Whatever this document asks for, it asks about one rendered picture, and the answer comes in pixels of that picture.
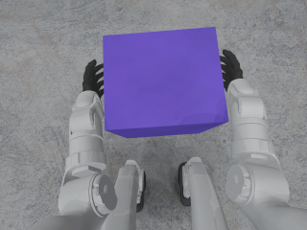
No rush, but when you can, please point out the robot right upper arm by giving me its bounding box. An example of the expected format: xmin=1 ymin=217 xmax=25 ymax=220
xmin=224 ymin=162 xmax=307 ymax=230

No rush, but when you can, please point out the robot right hand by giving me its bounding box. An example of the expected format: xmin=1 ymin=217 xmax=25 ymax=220
xmin=220 ymin=49 xmax=243 ymax=92

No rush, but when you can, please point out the right robot foot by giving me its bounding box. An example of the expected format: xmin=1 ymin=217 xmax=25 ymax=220
xmin=177 ymin=162 xmax=191 ymax=207

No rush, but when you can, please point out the right robot shin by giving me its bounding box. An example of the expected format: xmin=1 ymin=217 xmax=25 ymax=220
xmin=183 ymin=156 xmax=209 ymax=197

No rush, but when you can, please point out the robot left hand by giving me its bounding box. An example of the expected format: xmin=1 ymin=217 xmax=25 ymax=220
xmin=83 ymin=59 xmax=105 ymax=99

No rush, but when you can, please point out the left robot forearm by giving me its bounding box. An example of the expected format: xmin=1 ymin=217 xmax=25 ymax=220
xmin=58 ymin=90 xmax=107 ymax=205

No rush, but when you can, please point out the robot left upper arm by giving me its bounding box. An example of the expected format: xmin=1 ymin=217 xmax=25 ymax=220
xmin=27 ymin=172 xmax=118 ymax=230

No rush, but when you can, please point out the right robot forearm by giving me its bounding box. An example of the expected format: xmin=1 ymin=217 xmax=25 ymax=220
xmin=226 ymin=79 xmax=290 ymax=199

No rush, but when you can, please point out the carton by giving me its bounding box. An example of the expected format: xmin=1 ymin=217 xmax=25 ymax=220
xmin=103 ymin=27 xmax=229 ymax=139

